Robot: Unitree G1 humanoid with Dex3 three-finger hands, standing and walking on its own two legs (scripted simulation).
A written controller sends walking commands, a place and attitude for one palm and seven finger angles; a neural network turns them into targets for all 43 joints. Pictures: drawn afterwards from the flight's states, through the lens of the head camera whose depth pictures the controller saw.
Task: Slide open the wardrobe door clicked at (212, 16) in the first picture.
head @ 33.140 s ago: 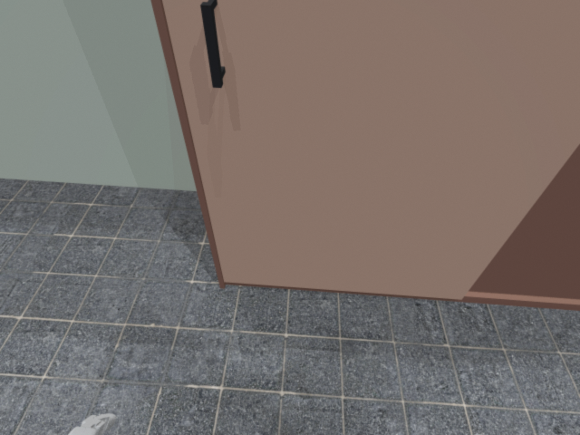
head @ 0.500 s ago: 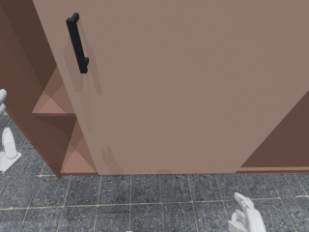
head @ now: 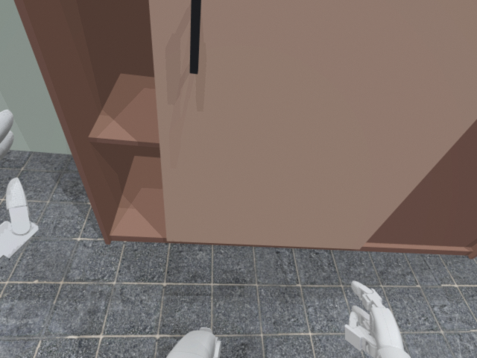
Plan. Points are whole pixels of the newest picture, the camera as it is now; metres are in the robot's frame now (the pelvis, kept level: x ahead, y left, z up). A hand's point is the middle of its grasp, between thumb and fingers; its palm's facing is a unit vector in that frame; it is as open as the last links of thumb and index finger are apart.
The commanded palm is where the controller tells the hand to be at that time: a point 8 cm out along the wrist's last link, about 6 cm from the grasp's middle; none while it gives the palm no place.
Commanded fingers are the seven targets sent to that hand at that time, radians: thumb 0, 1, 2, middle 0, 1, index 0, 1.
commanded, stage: stop stepping back and stand still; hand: left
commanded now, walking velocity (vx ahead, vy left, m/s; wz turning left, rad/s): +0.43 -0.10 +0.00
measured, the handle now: (195, 34) +0.67 +0.20 +0.22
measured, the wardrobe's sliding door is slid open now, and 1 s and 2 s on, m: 0.25 0.25 0.25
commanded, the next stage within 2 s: let the arm hang, fingers relaxed in 1.16 s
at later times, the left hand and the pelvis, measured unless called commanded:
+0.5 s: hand out of the picture +0.09 +0.42 +0.19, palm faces +0.47 -0.80 -0.38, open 7.4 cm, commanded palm +0.00 +0.44 +0.20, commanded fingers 0.00 0.90 0.90 -0.20 -0.30 -0.20 -0.30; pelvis -0.16 +0.15 -0.04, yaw -4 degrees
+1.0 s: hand out of the picture +0.02 +0.47 +0.16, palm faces +0.53 -0.81 -0.27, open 7.5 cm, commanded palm -0.06 +0.49 +0.20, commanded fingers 0.00 0.90 0.90 -0.20 -0.30 -0.20 -0.30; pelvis -0.20 +0.19 +0.00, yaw +0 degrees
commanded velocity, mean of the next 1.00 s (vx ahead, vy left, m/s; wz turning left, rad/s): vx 0.17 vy -0.15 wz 0.00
